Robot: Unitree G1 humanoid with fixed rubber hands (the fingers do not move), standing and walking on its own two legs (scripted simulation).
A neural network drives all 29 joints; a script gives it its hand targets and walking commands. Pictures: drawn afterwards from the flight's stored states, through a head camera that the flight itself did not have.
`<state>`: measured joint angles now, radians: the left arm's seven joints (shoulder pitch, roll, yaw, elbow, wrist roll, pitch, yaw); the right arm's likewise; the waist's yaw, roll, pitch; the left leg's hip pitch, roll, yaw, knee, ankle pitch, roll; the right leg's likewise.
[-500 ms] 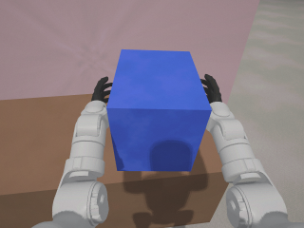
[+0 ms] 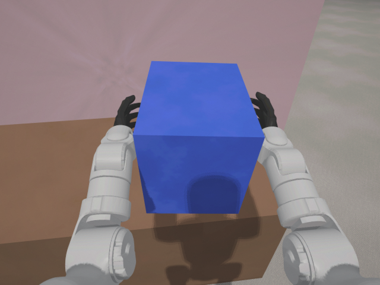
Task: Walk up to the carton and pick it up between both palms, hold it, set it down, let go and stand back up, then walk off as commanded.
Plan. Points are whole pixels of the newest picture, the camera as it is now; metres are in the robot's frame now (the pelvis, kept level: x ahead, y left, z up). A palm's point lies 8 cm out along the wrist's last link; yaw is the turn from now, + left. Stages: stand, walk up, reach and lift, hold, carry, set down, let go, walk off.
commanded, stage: hold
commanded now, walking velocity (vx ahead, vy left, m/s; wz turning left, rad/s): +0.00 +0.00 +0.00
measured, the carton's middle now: (193, 135) +0.42 +0.02 +0.14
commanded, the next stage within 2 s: none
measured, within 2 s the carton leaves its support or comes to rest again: neither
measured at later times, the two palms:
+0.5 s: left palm (124, 130) +0.38 +0.17 +0.18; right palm (266, 130) +0.39 -0.13 +0.18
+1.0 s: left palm (124, 130) +0.38 +0.17 +0.18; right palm (266, 130) +0.39 -0.13 +0.18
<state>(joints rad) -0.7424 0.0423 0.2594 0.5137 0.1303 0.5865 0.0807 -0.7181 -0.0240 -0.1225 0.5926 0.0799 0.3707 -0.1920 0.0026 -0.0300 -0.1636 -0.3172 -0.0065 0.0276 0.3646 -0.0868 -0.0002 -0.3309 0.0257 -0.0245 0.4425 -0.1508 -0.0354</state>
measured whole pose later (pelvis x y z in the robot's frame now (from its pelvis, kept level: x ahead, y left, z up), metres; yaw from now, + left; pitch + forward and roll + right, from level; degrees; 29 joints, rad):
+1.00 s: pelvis +0.00 +0.00 +0.00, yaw +0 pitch +2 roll +1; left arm -0.74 0.04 0.25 0.51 0.13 0.59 0.08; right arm -0.70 -0.03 -0.12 0.58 0.08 0.37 -0.20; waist 0.00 -0.03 -0.16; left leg -0.32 -0.01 0.03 0.36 -0.09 0.00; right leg -0.33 0.03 -0.02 0.44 -0.15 -0.04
